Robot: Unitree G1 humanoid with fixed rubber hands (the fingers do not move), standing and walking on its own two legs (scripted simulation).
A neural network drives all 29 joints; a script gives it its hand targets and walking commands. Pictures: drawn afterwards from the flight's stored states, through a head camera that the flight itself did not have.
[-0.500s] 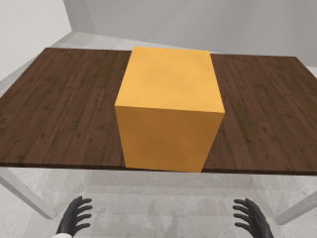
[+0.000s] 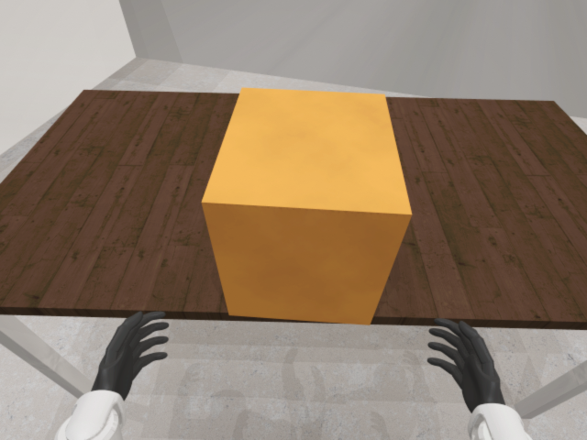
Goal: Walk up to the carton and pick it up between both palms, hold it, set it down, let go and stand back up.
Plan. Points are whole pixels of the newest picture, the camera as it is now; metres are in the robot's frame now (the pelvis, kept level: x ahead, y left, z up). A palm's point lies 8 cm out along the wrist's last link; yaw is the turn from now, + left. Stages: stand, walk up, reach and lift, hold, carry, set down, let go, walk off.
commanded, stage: reach and lift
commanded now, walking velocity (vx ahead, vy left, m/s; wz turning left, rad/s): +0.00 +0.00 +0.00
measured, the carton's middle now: (305, 206) +0.47 +0.03 +0.06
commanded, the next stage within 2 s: none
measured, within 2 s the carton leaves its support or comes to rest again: neither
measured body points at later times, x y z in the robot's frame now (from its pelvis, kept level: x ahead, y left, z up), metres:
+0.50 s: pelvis +0.00 +0.00 +0.00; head +0.00 +0.00 +0.45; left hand +0.27 +0.25 +0.07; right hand +0.28 -0.20 +0.06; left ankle +0.01 +0.13 -0.75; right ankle -0.04 -0.11 -0.75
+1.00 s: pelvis -0.02 +0.00 +0.00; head +0.00 +0.01 +0.45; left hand +0.34 +0.25 +0.12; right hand +0.35 -0.20 +0.11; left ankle +0.01 +0.13 -0.75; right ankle -0.04 -0.11 -0.75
